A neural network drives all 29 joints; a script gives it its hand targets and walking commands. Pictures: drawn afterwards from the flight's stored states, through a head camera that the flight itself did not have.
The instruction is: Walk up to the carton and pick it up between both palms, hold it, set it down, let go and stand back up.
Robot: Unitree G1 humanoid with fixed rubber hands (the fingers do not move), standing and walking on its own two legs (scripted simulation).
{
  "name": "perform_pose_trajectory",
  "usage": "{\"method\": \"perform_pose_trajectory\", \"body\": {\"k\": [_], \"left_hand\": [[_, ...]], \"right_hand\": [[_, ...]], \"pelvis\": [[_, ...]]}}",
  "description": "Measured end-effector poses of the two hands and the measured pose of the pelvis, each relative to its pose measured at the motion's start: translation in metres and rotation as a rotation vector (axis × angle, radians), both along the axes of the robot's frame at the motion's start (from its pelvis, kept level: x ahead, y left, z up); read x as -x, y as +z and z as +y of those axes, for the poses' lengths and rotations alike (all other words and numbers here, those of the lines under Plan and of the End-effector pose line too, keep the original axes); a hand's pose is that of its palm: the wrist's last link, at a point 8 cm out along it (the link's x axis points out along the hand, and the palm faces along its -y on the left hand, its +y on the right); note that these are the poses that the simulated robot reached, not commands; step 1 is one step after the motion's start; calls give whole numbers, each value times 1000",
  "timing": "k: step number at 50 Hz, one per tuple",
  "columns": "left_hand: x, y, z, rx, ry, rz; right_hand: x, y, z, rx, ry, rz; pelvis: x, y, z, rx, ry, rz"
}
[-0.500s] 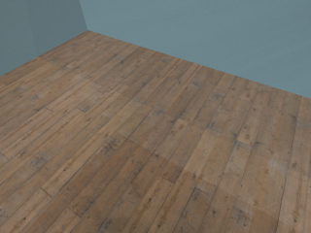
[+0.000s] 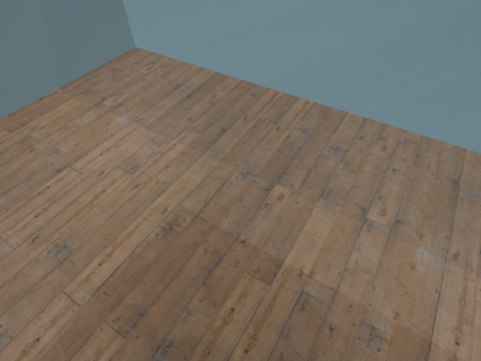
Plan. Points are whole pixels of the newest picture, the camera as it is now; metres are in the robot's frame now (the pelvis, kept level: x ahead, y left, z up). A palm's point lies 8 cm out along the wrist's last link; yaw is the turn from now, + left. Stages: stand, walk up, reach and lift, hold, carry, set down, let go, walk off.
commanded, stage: stand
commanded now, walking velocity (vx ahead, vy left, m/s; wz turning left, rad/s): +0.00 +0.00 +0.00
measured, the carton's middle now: out of the picture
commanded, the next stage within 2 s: walk up in 0.30 s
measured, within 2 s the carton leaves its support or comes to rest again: neither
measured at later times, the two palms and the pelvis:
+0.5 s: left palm out of the picture -0.03 +0.20 -0.15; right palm out of the picture -0.02 -0.20 -0.15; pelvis +0.00 +0.00 +0.00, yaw +0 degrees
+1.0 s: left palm out of the picture +0.02 +0.18 -0.12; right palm out of the picture +0.02 -0.36 -0.14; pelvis -0.08 -0.08 -0.01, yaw -7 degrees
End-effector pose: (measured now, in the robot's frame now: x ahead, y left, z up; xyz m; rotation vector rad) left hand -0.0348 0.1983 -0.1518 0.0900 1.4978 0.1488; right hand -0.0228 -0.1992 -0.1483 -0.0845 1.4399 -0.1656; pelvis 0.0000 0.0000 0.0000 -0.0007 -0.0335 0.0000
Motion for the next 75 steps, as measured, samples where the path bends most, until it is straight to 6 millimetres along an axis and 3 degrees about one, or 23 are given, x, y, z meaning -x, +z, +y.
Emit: {"method": "perform_pose_trajectory", "body": {"k": [27,33,36,41,43,46,52,60,66,71,75], "left_hand": [[-3,-1,4,-8,-6,-1],[-45,1,38,-130,-94,-102],[-72,10,44,-180,-119,-179],[-100,24,31,-220,-165,-296],[-100,25,21,-228,-175,-329],[-83,27,0,-211,-168,-339],[-43,39,-24,-195,-183,-286],[-39,33,-43,-150,-267,-356],[-29,15,-44,-94,-310,-390],[-3,11,-43,-74,-369,-341],[16,14,-34,-71,-363,-332]], "right_hand": [[-4,0,-3,10,1,-4],[-31,2,-49,116,-17,-125],[-40,5,-79,165,-21,-175],[-55,2,-124,205,18,-265],[-62,-5,-142,204,38,-301],[-64,-8,-159,193,48,-328],[-34,13,-167,161,22,-322],[38,17,-186,185,-62,-282],[103,20,-174,210,-113,-246],[168,35,-163,255,-178,-208],[190,46,-165,285,-194,-235]], "pelvis": [[-1,-1,0,-3,-6,7],[21,-7,-11,-4,-40,1],[31,-9,-21,-8,-54,-2],[50,-17,-43,-28,-78,2],[57,-25,-55,-35,-88,-1],[70,-27,-68,7,-83,-11],[92,-6,-87,-30,-130,12],[129,-9,-94,-13,-175,26],[164,-17,-87,12,-203,40],[190,-9,-83,12,-232,16],[207,-4,-81,27,-266,14]]}}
